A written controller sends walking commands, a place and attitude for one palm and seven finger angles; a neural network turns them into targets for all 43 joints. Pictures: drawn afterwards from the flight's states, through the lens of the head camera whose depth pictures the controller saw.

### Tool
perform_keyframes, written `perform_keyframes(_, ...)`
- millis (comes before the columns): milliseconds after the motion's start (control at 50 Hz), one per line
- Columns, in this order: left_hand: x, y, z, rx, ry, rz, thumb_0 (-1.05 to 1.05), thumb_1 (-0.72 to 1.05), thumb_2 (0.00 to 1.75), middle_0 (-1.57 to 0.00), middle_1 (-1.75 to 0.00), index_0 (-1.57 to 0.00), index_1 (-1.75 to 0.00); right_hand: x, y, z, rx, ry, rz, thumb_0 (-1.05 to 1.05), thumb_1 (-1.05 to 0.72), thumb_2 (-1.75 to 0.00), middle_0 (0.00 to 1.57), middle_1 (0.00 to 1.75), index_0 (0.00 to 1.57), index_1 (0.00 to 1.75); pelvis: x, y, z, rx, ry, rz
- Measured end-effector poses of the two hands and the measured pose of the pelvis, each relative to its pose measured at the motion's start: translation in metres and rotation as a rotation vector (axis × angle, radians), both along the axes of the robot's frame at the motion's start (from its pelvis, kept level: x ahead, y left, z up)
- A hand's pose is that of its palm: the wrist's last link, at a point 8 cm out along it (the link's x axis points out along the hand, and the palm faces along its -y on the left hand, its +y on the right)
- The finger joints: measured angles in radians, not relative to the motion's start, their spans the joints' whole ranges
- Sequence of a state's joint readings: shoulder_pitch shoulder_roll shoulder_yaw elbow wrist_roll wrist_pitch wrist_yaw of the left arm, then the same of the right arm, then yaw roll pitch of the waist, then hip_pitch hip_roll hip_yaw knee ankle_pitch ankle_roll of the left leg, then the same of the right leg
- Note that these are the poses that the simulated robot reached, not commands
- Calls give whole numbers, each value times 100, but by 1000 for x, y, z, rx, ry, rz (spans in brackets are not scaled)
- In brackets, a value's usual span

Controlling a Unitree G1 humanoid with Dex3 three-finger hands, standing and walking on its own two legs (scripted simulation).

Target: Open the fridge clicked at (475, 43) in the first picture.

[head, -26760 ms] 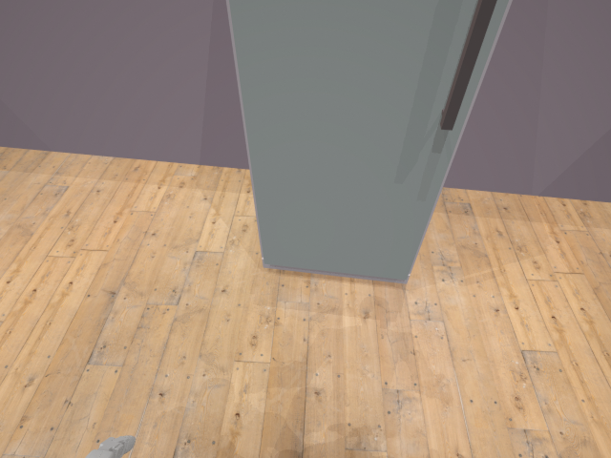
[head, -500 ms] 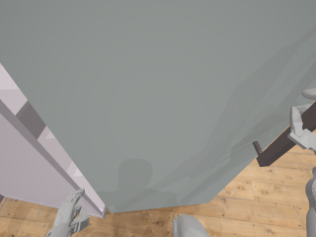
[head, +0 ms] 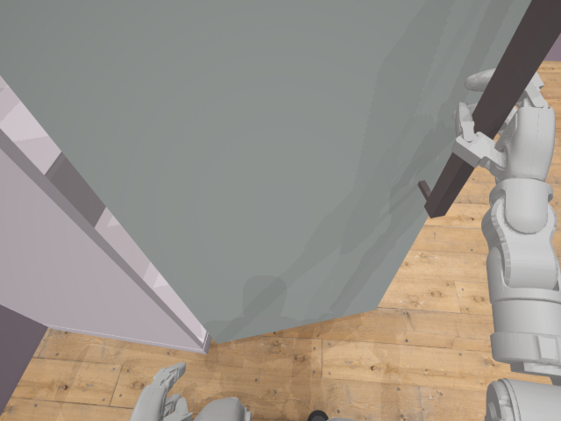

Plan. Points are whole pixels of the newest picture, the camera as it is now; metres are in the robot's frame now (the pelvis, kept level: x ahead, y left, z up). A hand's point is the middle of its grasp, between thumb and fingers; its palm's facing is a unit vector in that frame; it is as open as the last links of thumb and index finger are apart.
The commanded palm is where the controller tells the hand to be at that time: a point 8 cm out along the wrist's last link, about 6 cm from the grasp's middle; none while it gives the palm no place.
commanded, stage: stop walking and hold the door back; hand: right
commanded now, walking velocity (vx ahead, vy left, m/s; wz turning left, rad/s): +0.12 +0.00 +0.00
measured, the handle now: (490, 81) +0.45 -0.22 +0.23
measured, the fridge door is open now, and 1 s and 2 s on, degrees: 70 70 69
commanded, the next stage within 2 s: loosen the grip on the handle in 0.36 s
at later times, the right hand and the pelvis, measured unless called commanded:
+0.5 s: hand (467, 131) +0.42 -0.20 +0.18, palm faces +0.28 +0.94 -0.18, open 6.0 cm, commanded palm +0.37 -0.25 +0.17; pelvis -0.01 +0.02 -0.02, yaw +1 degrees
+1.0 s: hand (467, 140) +0.42 -0.21 +0.17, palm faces +0.31 +0.93 -0.18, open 13.9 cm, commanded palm +0.38 -0.25 +0.17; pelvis -0.01 +0.05 -0.02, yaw +3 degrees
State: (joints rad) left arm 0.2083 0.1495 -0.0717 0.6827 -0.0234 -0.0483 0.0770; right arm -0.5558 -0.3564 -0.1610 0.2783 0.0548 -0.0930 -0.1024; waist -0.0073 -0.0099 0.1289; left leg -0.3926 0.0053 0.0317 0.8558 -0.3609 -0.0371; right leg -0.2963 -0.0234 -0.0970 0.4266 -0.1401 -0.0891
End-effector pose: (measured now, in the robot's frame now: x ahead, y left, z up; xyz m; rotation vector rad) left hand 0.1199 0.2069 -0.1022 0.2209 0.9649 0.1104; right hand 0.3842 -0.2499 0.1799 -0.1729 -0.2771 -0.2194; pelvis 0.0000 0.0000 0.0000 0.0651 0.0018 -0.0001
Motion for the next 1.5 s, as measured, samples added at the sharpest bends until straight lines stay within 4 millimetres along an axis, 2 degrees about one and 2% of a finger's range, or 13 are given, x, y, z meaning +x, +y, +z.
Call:
perform_keyframes(140,-28,19,-13,7,34,12,1,90,90,-20,-30,-21,-30,-6,1,2,-22,33,-50,-7,-62,-77,45,141,39,140,-14,12,-4,-13,-2,18)
perform_keyframes(240,-24,50,-19,36,-9,31,1,90,90,-20,-30,-21,-30,-12,2,3,-28,59,-102,-9,-61,-77,45,141,37,140,-19,21,-11,-19,-16,13)
perform_keyframes(380,-12,85,-4,129,-53,66,1,91,90,-20,-30,-20,-30,-6,3,4,-3,81,-90,-8,-61,-78,45,141,41,140,-10,20,-14,-39,-42,-4)
perform_keyframes(500,-1,87,11,121,-146,82,1,91,90,-20,-30,-20,-30,3,-1,7,-22,95,-56,-8,-57,-77,45,141,42,140,-10,20,-15,-60,-34,19)
perform_keyframes(580,-7,82,21,91,-198,68,1,91,90,-20,-30,-20,-30,3,-3,9,89,97,-50,-6,-50,-74,45,140,43,140,-14,28,-14,-63,0,22)
perform_keyframes(660,-21,82,16,61,-211,75,1,90,90,-20,-30,-20,-30,-5,-1,10,35,102,-94,-3,-35,-66,45,140,36,135,-19,31,-14,-57,2,25)
perform_keyframes(760,-46,82,-4,43,-121,75,1,90,90,-20,-30,-20,-30,-13,-2,6,-29,100,-112,-1,1,-47,44,140,36,135,-27,37,-16,-61,17,20)
perform_keyframes(860,-69,90,-17,55,-26,88,1,90,90,-20,-30,-21,-30,-8,-1,-4,0,103,-89,0,32,-32,41,135,37,133,-28,45,-18,-60,41,26)
perform_keyframes(960,-77,103,-20,74,2,135,1,90,90,-20,-30,-21,-30,-4,-3,-5,-21,75,-91,-1,46,-24,41,132,34,128,-18,50,-20,-56,55,48)
perform_keyframes(1060,-64,114,-18,88,-11,158,1,90,90,-20,-30,-21,-30,0,-3,-5,-8,77,-88,-1,52,-22,40,128,30,122,-3,54,-18,-57,62,54)
perform_keyframes(1220,-19,121,-10,93,-67,151,1,91,90,-20,-30,-20,-30,7,-22,-10,16,115,-145,-1,55,-20,32,120,27,117,16,57,-17,-67,89,59)
perform_keyframes(1360,14,118,-4,92,-101,136,1,91,90,-20,-30,-20,-30,-3,-43,-3,-3,86,-158,-1,55,-20,27,117,26,116,29,55,-17,-68,99,58)
perform_keyframes(1500,29,108,-4,92,-102,117,1,91,90,-20,-30,-20,-30,-12,-64,-7,21,139,-160,-1,55,-20,25,116,25,115,32,49,-17,-60,95,39)
